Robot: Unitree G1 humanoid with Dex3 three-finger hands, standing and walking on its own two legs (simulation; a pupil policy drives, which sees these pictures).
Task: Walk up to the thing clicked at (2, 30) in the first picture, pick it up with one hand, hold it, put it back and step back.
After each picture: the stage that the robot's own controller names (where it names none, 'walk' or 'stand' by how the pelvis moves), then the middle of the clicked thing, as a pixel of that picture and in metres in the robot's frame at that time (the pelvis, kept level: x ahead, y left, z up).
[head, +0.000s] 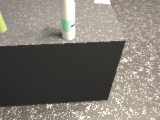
stand; out of the picture +0.78 +0.51 +0.05
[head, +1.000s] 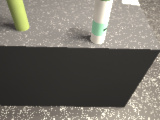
walk; (16, 6) +0.74 +0.32 +0.07
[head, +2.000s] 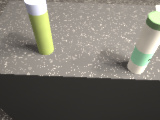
stand; (41, 28) +0.56 +0.19 +0.07
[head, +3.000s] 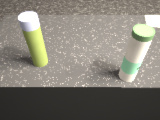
stand; (35, 42) +0.54 +0.22 +0.04
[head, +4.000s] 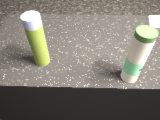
stand; (37, 41) +0.54 +0.22 +0.04
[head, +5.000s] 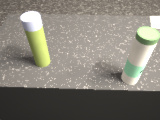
stand; (37, 42) +0.54 +0.21 +0.04
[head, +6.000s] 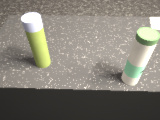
stand; (38, 43) +0.54 +0.21 +0.04
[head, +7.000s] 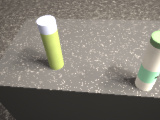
rise first; (52, 45) +0.53 +0.19 +0.05
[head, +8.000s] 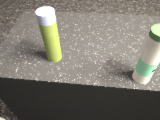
go down; (50, 37) +0.56 +0.18 +0.05
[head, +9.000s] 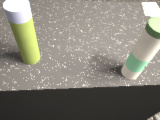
go down; (25, 36) +0.51 +0.18 +0.07
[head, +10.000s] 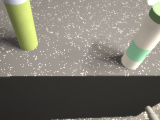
close in; (22, 19) +0.54 +0.18 +0.09
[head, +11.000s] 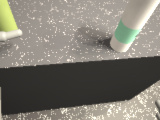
close; out of the picture +0.56 +0.21 +0.12
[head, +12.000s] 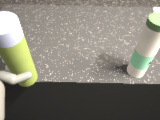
lift; (17, 56) +0.36 +0.20 +0.16
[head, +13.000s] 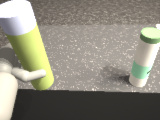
lift; (31, 52) +0.31 +0.15 +0.24
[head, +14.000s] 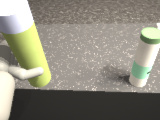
hold; (28, 50) +0.31 +0.16 +0.24
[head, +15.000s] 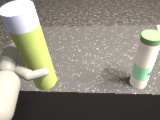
crouch; (34, 52) +0.32 +0.14 +0.23
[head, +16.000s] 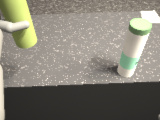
crouch; (14, 7) +0.46 +0.17 +0.27
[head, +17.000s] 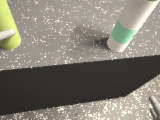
lower; out of the picture +0.52 +0.18 +0.11
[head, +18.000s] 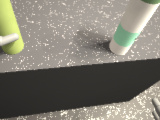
lower; (1, 18) +0.51 +0.18 +0.12
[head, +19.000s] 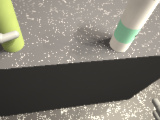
lower; (1, 15) +0.51 +0.18 +0.12
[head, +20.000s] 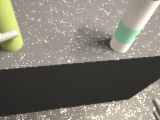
lower; (0, 15) +0.51 +0.18 +0.12
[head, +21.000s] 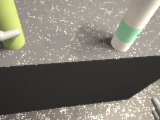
loosen; (3, 13) +0.51 +0.18 +0.12
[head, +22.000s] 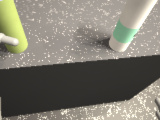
withdraw; (5, 18) +0.51 +0.17 +0.12
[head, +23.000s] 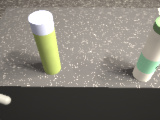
sink last; (47, 47) +0.47 +0.15 +0.09
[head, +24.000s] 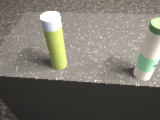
stand; (55, 43) +0.51 +0.16 +0.08
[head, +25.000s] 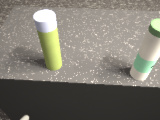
stand; (50, 43) +0.49 +0.15 +0.07
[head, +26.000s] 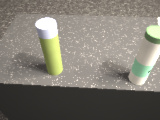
walk; (51, 49) +0.49 +0.15 +0.05
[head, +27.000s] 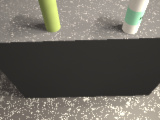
walk; (48, 5) +0.66 +0.17 +0.07
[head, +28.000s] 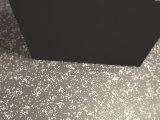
walk; out of the picture +1.00 +0.11 +0.07
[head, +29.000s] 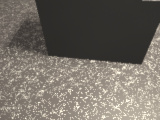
stand; out of the picture +1.29 +0.11 +0.06
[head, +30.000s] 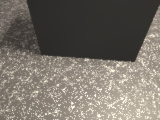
stand; out of the picture +1.26 +0.12 +0.04
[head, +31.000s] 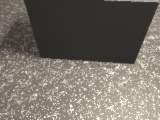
stand; out of the picture +1.25 +0.13 +0.04
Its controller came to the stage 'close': yes
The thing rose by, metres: 0.22
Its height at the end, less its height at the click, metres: +0.00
